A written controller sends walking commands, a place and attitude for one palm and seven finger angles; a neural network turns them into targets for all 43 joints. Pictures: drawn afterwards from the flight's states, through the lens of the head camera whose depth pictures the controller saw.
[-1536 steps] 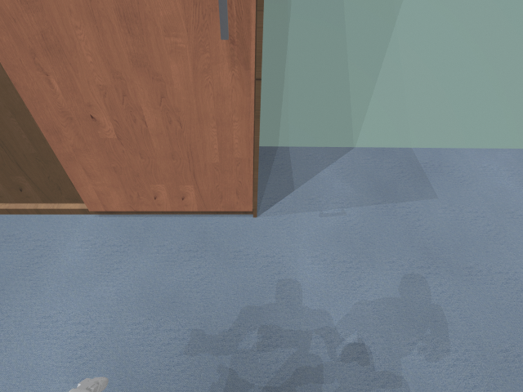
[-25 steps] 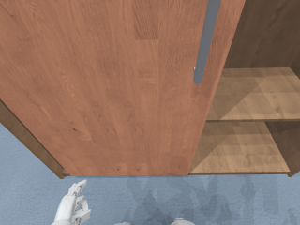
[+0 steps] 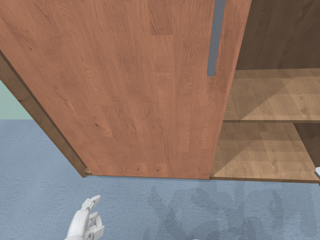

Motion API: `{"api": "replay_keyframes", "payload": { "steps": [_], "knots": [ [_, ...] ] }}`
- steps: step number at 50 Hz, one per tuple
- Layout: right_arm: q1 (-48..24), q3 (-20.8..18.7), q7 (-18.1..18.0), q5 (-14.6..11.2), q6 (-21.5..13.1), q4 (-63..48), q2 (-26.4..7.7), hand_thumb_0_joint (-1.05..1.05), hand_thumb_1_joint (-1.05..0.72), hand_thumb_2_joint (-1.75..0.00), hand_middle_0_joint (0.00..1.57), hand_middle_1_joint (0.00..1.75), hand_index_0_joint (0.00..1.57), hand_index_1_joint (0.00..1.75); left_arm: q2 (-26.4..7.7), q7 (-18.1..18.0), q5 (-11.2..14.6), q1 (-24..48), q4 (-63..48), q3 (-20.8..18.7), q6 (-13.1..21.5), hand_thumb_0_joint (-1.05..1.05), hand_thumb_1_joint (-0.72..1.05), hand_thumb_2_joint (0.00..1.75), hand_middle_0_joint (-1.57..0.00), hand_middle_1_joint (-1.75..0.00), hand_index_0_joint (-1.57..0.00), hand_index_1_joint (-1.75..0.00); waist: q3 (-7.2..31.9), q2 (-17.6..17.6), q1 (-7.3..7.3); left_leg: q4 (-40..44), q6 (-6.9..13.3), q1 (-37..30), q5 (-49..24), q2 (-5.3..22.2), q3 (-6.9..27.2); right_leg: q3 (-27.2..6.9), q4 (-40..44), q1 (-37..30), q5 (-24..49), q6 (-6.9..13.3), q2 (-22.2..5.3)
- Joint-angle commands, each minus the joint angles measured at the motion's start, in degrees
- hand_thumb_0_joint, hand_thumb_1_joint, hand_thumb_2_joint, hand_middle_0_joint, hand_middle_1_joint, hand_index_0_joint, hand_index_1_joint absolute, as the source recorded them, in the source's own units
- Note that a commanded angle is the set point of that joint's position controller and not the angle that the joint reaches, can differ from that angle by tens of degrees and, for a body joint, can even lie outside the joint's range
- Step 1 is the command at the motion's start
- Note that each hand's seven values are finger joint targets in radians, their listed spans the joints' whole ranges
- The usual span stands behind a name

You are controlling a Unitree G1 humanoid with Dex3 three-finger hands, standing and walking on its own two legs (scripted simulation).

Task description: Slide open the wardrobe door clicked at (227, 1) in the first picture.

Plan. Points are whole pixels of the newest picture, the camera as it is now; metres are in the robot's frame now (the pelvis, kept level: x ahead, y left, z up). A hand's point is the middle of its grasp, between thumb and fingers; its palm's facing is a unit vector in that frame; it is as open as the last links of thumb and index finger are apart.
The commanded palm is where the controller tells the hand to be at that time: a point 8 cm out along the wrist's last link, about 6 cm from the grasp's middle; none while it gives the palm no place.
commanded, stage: stop stepping back and stand still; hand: right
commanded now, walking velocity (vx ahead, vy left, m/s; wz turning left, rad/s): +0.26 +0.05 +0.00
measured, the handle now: (214, 31) +0.58 -0.16 +0.24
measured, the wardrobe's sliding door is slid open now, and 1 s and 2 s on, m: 0.68 0.68 0.68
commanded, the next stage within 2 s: let the arm hang, fingers relaxed in 1.22 s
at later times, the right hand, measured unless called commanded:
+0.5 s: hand out of the picture +0.16 -0.31 +0.15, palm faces +0.48 +0.83 -0.29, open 7.4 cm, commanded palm +0.08 -0.34 +0.19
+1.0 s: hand out of the picture +0.22 -0.32 +0.16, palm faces +0.41 +0.80 -0.43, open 7.4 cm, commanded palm +0.14 -0.35 +0.19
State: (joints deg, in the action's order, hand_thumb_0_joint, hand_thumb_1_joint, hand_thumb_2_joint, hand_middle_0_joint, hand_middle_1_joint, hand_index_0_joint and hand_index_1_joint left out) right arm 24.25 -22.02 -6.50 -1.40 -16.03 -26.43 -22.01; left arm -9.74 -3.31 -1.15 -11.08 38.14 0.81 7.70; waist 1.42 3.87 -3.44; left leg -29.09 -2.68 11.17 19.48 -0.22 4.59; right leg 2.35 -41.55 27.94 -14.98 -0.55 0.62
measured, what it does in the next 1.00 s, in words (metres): steps on the spot: right foot, then left foot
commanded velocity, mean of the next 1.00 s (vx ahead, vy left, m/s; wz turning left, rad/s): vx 0.09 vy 0.04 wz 0.00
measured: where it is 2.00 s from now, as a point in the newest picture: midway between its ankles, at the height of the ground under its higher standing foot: outside the picture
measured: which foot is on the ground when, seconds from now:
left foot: down 0.00-0.04, up 0.06-0.26, down 0.28-1.00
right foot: up 0.00-0.00, down 0.02-0.26, up 0.28-0.46, down 0.48-1.00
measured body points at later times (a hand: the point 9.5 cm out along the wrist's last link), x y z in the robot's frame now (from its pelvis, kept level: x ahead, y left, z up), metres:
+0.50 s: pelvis -0.06 -0.04 -0.01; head -0.07 -0.07 +0.44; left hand +0.08 +0.23 -0.08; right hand +0.13 -0.35 +0.17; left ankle -0.07 +0.08 -0.73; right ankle -0.02 -0.17 -0.73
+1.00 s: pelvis +0.00 -0.05 +0.00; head +0.04 -0.08 +0.45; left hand +0.18 +0.17 -0.07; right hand +0.19 -0.36 +0.18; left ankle -0.04 +0.06 -0.73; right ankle +0.00 -0.16 -0.73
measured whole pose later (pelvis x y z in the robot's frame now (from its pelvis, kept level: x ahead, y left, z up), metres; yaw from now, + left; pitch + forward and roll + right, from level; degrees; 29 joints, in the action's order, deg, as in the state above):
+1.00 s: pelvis +0.00 -0.05 +0.00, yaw +0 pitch +1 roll +0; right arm 27.3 -23.6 -7.6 -1.2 -12.3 -27.3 -22.6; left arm -10.4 -2.9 -0.8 -10.6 35.2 0.7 9.6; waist -2.6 2.9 -0.5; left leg -29.8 0.2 11.6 19.4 -0.4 -0.9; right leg 2.1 -31.7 15.6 -17.2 1.3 0.0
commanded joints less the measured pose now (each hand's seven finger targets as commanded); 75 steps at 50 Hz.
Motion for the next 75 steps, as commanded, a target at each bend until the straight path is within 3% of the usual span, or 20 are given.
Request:
{"api": "replay_keyframes", "payload": {
  "steps": [1, 4, 11, 14, 21, 23, 25, 30, 32, 33, 36, 39, 43, 46, 52, 65, 66, 69, 73, 75],
  "knots": [
    [-2.8, -8.25, -1.5, -1.14, -1.29, -16.23, -12.5, 0.0, -0.9, -0.9, 0.2, 0.3, 0.2, 0.3, -10.85, -1.64, 1.4, 4.44, -11.91, -3.68, 4.59, 0.0, 0.9, 0.9, -0.2, -0.3, -0.2, -0.3, 8.33, -20.42, 2.32, -8.74, 2.25, 8.13, -1.38, -1.35, -3.64, -15.39, 24.0, -21.04, 17.76, 3.66, -11.59],
    [2.77, -13.12, -1.73, -2.63, -1.22, -21.64, -16.33, 0.0, -0.9, -0.9, 0.2, 0.3, 0.2, 0.3, -8.87, -0.96, 0.07, 3.02, -12.04, -3.91, 6.08, 0.0, 0.9, 0.9, -0.2, -0.3, -0.2, -0.3, 10.12, -20.08, 2.91, -18.75, 2.53, 11.1, 10.33, -3.13, -0.97, -29.46, 35.51, -21.92, -7.88, 2.41, -15.73],
    [10.95, -10.31, -2.09, -0.85, 1.66, -13.18, -12.65, 0.0, -0.9, -0.9, 0.2, 0.3, 0.2, 0.3, -9.54, -0.98, -0.49, 3.47, -11.81, -3.77, 2.18, 0.0, 0.9, 0.9, -0.2, -0.3, -0.2, -0.3, 4.02, -10.76, 2.03, 8.53, 5.9, -13.59, 6.3, -2.61, -8.38, -6.01, 26.56, 0.25, -20.5, 0.13, -5.04],
    [0.4, -12.73, -2.37, -1.66, 1.69, -13.61, -15.04, 0.0, -0.9, -0.9, 0.2, 0.3, 0.2, 0.3, -10.4, -1.09, -0.87, 1.83, -9.86, -4.48, 0.45, 0.0, 0.9, 0.9, -0.2, -0.3, -0.2, -0.3, 1.0, 6.3, 3.09, 22.49, 17.68, 7.18, 15.4, 21.16, 20.91, -2.63, -18.57, 2.12, -6.63, 0.43, -0.3],
    [-10.64, -2.69, -3.04, 0.58, 2.01, -8.78, -9.29, 0.0, -0.9, -0.9, 0.2, 0.3, 0.2, 0.3, -9.52, -3.11, 0.3, 2.52, -7.57, -3.4, 3.03, 0.0, 0.9, 0.9, -0.2, -0.3, -0.2, -0.3, -3.03, -4.2, 4.79, 7.59, 10.65, 15.73, 19.31, 9.65, 2.12, 2.69, 8.61, -17.05, -7.33, 2.73, -1.57],
    [-10.12, -4.83, -3.2, -0.04, 0.74, -15.61, -10.62, 0.0, -0.9, -0.9, 0.2, 0.3, 0.2, 0.3, -11.39, -2.87, 0.48, 2.24, -9.25, -3.73, 4.17, 0.0, 0.9, 0.9, -0.2, -0.3, -0.2, -0.3, -2.27, -21.04, 4.73, -13.6, 4.66, 21.68, 13.06, -0.75, -5.47, -20.74, 24.33, -21.35, -16.76, 8.25, -13.41],
    [-6.8, -10.14, -3.1, -0.63, -0.61, -17.54, -14.86, 0.0, -0.9, -0.9, 0.2, 0.3, 0.2, 0.3, -9.05, -1.97, 0.18, 1.64, -9.1, -3.61, 4.89, 0.0, 0.9, 0.9, -0.2, -0.3, -0.2, -0.3, -0.74, -18.4, 4.65, -28.58, 3.12, 19.9, 11.9, -2.0, -3.97, -33.79, 32.37, -15.72, -19.11, 12.69, -20.14],
    [7.91, -12.54, -2.68, -0.45, 0.18, -15.83, -13.49, 0.0, -0.9, -0.9, 0.2, 0.3, 0.2, 0.3, -8.31, 0.27, 0.15, 2.85, -10.28, -2.96, 4.41, 0.0, 0.9, 0.9, -0.2, -0.3, -0.2, -0.3, 2.18, -14.23, 1.96, -1.56, 3.82, -9.1, 2.91, -0.47, -6.53, -8.91, 18.88, 2.31, -15.38, 5.57, -11.24],
    [6.68, -12.46, -2.37, -0.68, 1.07, -11.16, -13.67, 0.0, -0.9, -0.9, 0.2, 0.3, 0.2, 0.3, -8.28, 0.27, 0.19, 2.99, -11.43, -4.03, 2.98, 0.0, 0.9, 0.9, -0.2, -0.3, -0.2, -0.3, 0.29, 7.81, 2.24, 14.79, 10.57, -5.48, 15.38, 11.77, 17.98, 0.22, -8.12, 9.45, -14.87, 1.42, -0.3],
    [2.05, -11.98, -2.51, -1.28, 0.81, -11.71, -13.51, 0.0, -0.9, -0.9, 0.2, 0.3, 0.2, 0.3, -8.49, 0.16, 0.32, 2.29, -10.94, -3.97, 3.08, 0.0, 0.9, 0.9, -0.2, -0.3, -0.2, -0.3, 0.0, 8.44, 2.78, 18.74, 14.35, -0.83, 13.25, 18.97, 26.23, -1.54, -18.33, 8.39, -12.85, 1.06, -0.42],
    [1.41, -9.48, -2.38, -1.06, 0.21, -8.17, -10.62, 0.0, -0.9, -0.9, 0.2, 0.3, 0.2, 0.3, -7.87, 0.33, 0.79, 0.35, -8.55, -3.05, 3.28, 0.0, 0.9, 0.9, -0.2, -0.3, -0.2, -0.3, -0.02, 2.6, 4.07, 10.53, 14.89, 0.76, -9.76, 16.43, 14.12, -4.43, -9.81, 0.91, -9.37, 1.4, -4.44],
    [-1.87, -7.2, -2.48, -0.91, -0.09, -8.19, -9.74, 0.0, -0.9, -0.9, 0.2, 0.3, 0.2, 0.3, -7.65, -1.13, 0.4, 2.68, -8.22, -2.26, 3.46, 0.0, 0.9, 0.9, -0.2, -0.3, -0.2, -0.3, 2.54, -1.03, 4.47, 2.72, 7.89, 4.29, -11.09, 8.75, 1.23, -0.23, 13.29, -16.18, 3.19, 1.95, -2.01],
    [-3.55, -7.82, -2.33, -0.32, -0.39, -13.37, -11.77, 0.0, -0.9, -0.9, 0.2, 0.3, 0.2, 0.3, -9.04, -1.31, 0.85, 3.53, -9.69, -2.79, 3.91, 0.0, 0.9, 0.9, -0.2, -0.3, -0.2, -0.3, 2.72, -11.27, 3.24, -5.37, 1.92, 3.8, -9.66, -0.3, -4.47, -16.55, 20.26, -16.98, 17.19, 6.49, -12.04],
    [-1.05, -8.17, -2.29, 0.11, -0.85, -16.6, -11.66, 0.0, -0.9, -0.9, 0.2, 0.3, 0.2, 0.3, -8.68, -0.48, 0.33, 2.87, -10.17, -2.93, 4.83, 0.0, 0.9, 0.9, -0.2, -0.3, -0.2, -0.3, 5.08, -16.25, 2.47, -2.81, 2.55, 2.45, -6.0, 0.12, -5.21, -12.23, 18.75, -21.24, 28.86, 5.02, -11.59],
    [7.8, -10.46, -2.59, -1.35, -0.47, -12.93, -11.42, 0.0, -0.9, -0.9, 0.2, 0.3, 0.2, 0.3, -8.89, 0.18, 1.17, 2.06, -11.81, -3.51, 2.96, 0.0, 0.9, 0.9, -0.2, -0.3, -0.2, -0.3, 11.32, -6.48, 3.4, 0.86, 4.16, -8.59, -39.63, 3.63, -1.07, -2.88, 10.68, -18.73, 32.41, 1.28, -5.33],
    [4.52, -8.23, -2.78, -1.42, 1.17, -12.88, -11.33, 0.0, -0.9, -0.9, 0.2, 0.3, 0.2, 0.3, -9.32, -1.56, 1.26, 4.03, -12.84, -3.12, 0.57, 0.0, 0.9, 0.9, -0.2, -0.3, -0.2, -0.3, 8.31, -7.78, 3.39, 3.99, 3.26, -5.05, -30.35, 3.6, -1.01, -3.53, 14.52, -17.97, 23.6, 1.68, -5.42],
    [0.6, 15.65, 4.86, 3.3, 10.28, 32.96, -3.39, 0.0, -0.9, -0.9, 0.2, 0.3, 0.2, 0.3, -20.34, 3.75, 1.78, 7.33, 0.47, -6.02, 2.06, 0.0, 0.9, 0.9, -0.2, -0.3, -0.2, -0.3, 3.52, -7.06, 5.79, -3.42, 4.63, 3.13, -35.13, 9.42, -3.86, -4.61, 5.94, -14.71, 27.88, 2.01, -7.17],
    [-3.59, 15.84, 6.51, 3.28, 14.84, 40.47, -1.39, 0.0, -0.9, -0.9, 0.2, 0.3, 0.2, 0.3, -15.88, 3.63, 0.61, 3.41, -0.23, -4.8, -3.48, 0.0, 0.9, 0.9, -0.2, -0.3, -0.2, -0.3, 3.96, -3.14, 3.87, -2.79, 4.35, 5.76, -8.19, 5.52, -3.68, -9.36, 12.14, -9.23, 12.5, 4.34, -9.25],
    [-9.98, 17.56, 6.39, 3.18, 15.04, 54.92, -2.68, 0.0, -0.9, -0.9, 0.2, 0.3, 0.2, 0.3, -15.77, 3.15, -0.43, 3.75, 3.05, -3.83, -5.12, 0.0, 0.9, 0.9, -0.2, -0.3, -0.2, -0.3, 3.58, 6.28, 3.55, 0.06, 5.31, 1.24, -14.58, 6.75, -1.12, -9.46, 12.52, -9.19, 15.36, 3.99, -6.64],
    [-11.7, 18.88, 5.95, 2.78, 15.6, 62.27, -1.41, 0.0, -0.9, -0.9, 0.2, 0.3, 0.2, 0.3, -13.63, 2.93, -0.72, 2.81, 5.89, -3.0, -6.19, 0.0, 0.9, 0.9, -0.2, -0.3, -0.2, -0.3, 3.63, 0.59, 3.98, 0.81, 5.37, 0.36, -16.34, 7.22, -0.57, -8.29, 13.93, -11.7, 16.31, 3.26, -5.86]
  ]
}}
